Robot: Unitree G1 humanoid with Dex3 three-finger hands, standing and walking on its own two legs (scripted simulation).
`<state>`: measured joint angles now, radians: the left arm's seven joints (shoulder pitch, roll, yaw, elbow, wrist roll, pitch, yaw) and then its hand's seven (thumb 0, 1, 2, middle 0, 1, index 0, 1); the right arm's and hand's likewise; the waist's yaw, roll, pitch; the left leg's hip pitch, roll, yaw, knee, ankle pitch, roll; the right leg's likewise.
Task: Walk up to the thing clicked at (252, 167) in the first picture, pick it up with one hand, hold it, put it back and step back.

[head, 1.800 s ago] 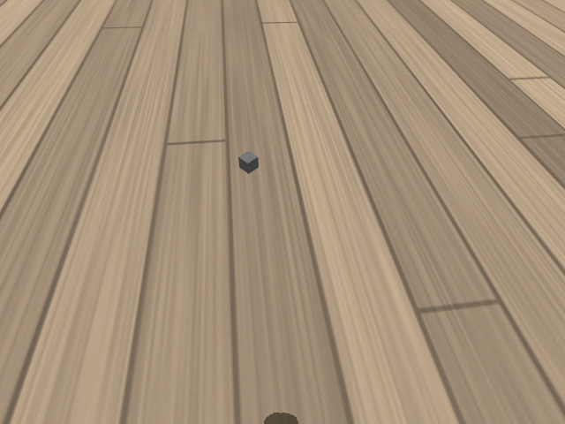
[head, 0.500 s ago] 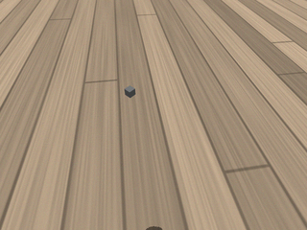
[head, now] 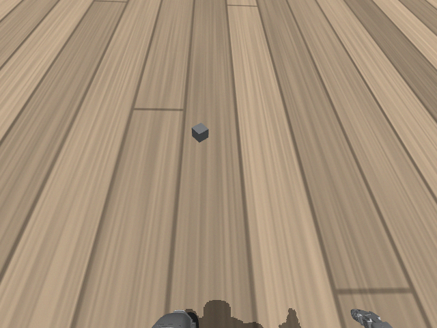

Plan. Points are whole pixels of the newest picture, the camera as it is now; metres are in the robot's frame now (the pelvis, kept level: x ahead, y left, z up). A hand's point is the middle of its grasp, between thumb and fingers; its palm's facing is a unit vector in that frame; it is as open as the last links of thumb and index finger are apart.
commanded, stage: walk up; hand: left
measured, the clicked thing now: (200, 132) +1.24 +0.18 -0.71
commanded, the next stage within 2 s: none
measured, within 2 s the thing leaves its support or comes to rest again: neither
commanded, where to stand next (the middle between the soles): +0.85 +0.02 m, yaw -2 degrees
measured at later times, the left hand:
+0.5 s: hand (130, 225) +0.34 +0.23 -0.11, palm faces -0.07 -0.90 -0.43, open 7.4 cm
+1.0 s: hand (131, 188) +0.46 +0.27 -0.15, palm faces -0.02 -0.93 -0.36, open 7.4 cm
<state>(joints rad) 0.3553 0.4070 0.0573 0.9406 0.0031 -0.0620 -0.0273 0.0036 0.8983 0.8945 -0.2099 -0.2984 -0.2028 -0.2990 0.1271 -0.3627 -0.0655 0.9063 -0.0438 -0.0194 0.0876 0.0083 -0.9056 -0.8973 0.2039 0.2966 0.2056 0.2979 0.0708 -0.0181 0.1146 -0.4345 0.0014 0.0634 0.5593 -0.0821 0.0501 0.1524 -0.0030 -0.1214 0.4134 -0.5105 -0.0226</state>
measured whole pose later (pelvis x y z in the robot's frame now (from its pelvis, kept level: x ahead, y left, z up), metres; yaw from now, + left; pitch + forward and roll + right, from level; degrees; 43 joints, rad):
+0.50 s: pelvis +0.24 -0.05 +0.00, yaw -2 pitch -3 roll +0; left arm 0.26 0.40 0.08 0.88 0.02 -0.09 -0.06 0.00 0.90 0.89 -0.21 -0.30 -0.20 -0.30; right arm 0.35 -0.44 -0.08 0.87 -0.01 -0.04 0.06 0.01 -0.90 -0.90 0.21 0.30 0.21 0.30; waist -0.03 0.07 0.08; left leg -0.13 0.07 0.03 0.81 -0.49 0.03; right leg -0.39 -0.05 -0.06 0.66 -0.21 -0.01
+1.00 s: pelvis +0.43 -0.01 +0.00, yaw +0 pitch -3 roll -1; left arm 0.35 0.43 0.05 0.88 0.01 -0.05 -0.02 0.00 0.90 0.89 -0.21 -0.30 -0.20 -0.30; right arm 0.23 -0.40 -0.07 0.83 -0.03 -0.07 0.08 0.01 -0.90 -0.90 0.21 0.30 0.21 0.30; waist 0.02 -0.03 0.09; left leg -0.38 0.04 0.06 0.66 -0.23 0.04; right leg -0.23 -0.05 -0.02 0.95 -0.49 -0.04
